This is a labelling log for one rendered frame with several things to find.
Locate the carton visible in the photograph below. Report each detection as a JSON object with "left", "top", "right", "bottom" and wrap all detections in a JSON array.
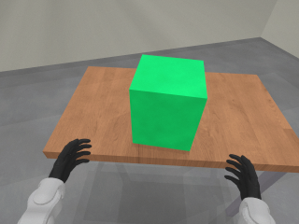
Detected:
[{"left": 129, "top": 54, "right": 207, "bottom": 151}]

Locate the left robot hand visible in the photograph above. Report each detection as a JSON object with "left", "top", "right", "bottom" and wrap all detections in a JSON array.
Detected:
[{"left": 49, "top": 138, "right": 92, "bottom": 183}]

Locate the left robot forearm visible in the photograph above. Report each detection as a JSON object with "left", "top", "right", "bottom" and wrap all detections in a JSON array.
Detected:
[{"left": 17, "top": 177, "right": 65, "bottom": 224}]

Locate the right robot forearm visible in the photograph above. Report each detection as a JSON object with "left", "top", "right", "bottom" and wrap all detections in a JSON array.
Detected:
[{"left": 237, "top": 197, "right": 276, "bottom": 224}]

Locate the table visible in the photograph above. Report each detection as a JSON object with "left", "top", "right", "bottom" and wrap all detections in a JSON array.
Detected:
[{"left": 42, "top": 66, "right": 299, "bottom": 217}]

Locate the right robot hand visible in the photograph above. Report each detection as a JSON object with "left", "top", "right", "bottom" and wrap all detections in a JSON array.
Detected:
[{"left": 224, "top": 154, "right": 262, "bottom": 201}]

